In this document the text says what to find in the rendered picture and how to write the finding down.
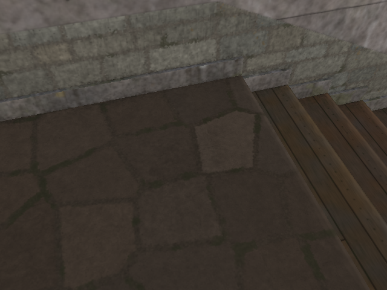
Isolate stairs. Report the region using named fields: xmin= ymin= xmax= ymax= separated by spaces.
xmin=252 ymin=85 xmax=387 ymax=290

